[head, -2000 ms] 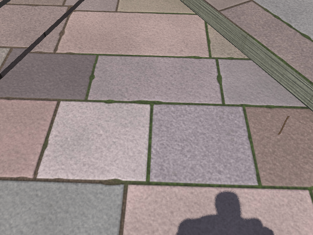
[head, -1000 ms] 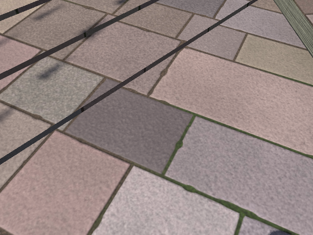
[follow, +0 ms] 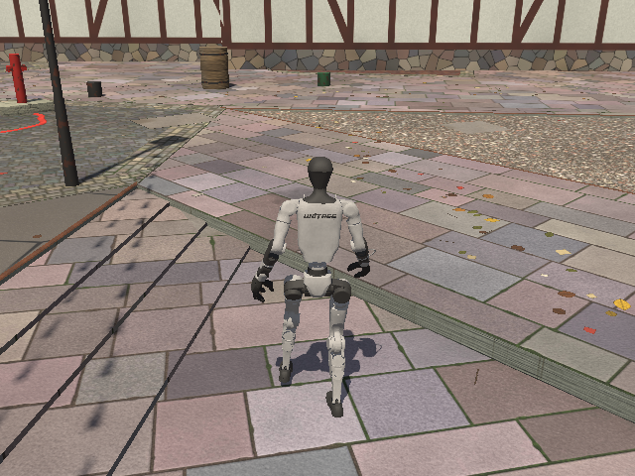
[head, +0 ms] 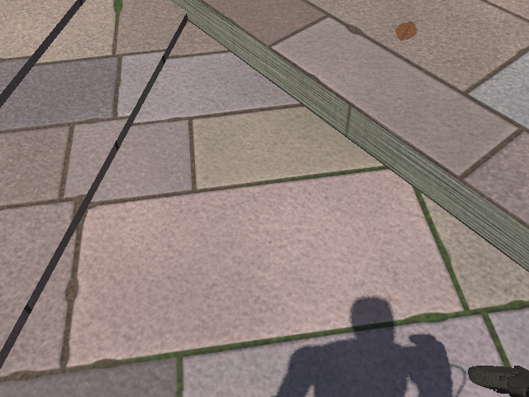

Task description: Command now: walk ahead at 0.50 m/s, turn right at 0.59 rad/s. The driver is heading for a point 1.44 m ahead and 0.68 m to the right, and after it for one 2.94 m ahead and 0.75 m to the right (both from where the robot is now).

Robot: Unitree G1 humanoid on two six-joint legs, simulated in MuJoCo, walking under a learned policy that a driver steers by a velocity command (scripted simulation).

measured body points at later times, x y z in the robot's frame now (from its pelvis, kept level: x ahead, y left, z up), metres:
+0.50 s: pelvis +0.26 +0.02 +0.00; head +0.29 +0.00 +0.45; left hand +0.54 +0.19 -0.08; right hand +0.19 -0.27 -0.12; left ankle +0.19 +0.15 -0.74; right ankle +0.37 -0.18 -0.69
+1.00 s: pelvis +0.51 -0.12 +0.00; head +0.53 -0.14 +0.45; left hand +0.68 +0.11 -0.12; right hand +0.52 -0.43 -0.10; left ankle +0.71 -0.07 -0.71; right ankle +0.41 -0.16 -0.74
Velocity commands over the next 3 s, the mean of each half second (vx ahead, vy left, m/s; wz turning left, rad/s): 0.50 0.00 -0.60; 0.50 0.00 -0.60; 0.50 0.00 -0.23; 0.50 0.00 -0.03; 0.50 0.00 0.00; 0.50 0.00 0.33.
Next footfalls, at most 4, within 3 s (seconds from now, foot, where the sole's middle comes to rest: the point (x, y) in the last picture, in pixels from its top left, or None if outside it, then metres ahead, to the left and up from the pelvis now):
0.10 left None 0.23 0.14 -0.78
0.62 right None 0.44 -0.18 -0.78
1.10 left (357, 290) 0.76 -0.13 -0.78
1.56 right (459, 281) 0.80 -0.42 -0.78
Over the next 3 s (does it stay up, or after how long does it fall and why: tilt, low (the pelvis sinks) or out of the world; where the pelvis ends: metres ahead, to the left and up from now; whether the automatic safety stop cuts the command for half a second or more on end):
stays up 1.43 -0.79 0.15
